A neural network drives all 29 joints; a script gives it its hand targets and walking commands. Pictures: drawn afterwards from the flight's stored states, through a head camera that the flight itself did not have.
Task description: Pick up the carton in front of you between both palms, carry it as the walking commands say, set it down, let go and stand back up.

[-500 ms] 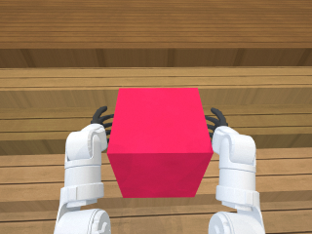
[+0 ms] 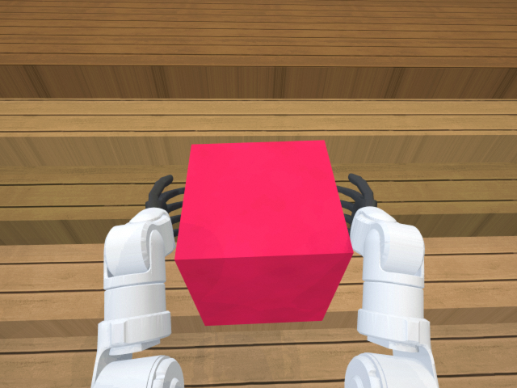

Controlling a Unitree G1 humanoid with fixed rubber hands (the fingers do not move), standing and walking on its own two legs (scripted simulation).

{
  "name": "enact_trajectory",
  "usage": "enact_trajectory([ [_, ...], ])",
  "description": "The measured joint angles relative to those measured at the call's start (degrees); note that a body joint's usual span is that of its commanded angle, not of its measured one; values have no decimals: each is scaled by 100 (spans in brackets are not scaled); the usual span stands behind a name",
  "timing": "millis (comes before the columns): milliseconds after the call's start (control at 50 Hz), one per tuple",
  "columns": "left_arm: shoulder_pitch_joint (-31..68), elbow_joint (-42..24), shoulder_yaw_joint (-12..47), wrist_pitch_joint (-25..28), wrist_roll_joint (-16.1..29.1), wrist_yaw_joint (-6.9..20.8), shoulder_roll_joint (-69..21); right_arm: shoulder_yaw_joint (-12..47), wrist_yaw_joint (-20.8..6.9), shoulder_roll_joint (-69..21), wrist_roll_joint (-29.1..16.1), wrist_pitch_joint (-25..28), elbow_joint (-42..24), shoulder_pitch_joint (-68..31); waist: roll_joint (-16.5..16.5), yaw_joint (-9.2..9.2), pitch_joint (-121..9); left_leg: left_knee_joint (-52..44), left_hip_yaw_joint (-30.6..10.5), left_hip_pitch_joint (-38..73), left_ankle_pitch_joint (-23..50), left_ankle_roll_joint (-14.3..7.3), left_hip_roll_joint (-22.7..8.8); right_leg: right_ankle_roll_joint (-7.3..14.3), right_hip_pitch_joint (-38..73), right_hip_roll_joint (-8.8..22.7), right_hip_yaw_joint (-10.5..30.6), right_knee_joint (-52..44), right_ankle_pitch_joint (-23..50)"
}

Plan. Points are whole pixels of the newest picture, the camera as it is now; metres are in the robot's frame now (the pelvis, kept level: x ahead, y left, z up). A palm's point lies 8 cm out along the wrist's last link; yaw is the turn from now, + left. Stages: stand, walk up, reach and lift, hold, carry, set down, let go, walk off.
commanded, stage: carry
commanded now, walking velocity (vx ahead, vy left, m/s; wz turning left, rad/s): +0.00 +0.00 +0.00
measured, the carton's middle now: (261, 238) +0.34 +0.00 +0.05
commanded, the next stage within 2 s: none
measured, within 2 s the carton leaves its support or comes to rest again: neither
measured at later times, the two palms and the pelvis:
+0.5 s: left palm (167, 232) +0.31 +0.14 +0.11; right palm (374, 232) +0.31 -0.16 +0.12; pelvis -0.02 -0.01 +0.00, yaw +0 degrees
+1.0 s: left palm (169, 239) +0.29 +0.13 +0.12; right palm (379, 236) +0.30 -0.17 +0.12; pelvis -0.03 -0.02 +0.00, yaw +0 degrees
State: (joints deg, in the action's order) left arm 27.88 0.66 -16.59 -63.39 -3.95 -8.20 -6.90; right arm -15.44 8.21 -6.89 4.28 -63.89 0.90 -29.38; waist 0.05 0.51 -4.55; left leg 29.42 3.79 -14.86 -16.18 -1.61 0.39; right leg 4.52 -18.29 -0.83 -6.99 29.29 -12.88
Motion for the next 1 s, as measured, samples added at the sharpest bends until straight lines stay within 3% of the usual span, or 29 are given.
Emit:
enact_trajectory([
  [1000,-82,63,30,68,15,-7,-11,51,16,30,-35,59,31,90,71,-2,-20,48,-83,-210,211,137,-206,195,-60,-152,-159,-244,320],
])
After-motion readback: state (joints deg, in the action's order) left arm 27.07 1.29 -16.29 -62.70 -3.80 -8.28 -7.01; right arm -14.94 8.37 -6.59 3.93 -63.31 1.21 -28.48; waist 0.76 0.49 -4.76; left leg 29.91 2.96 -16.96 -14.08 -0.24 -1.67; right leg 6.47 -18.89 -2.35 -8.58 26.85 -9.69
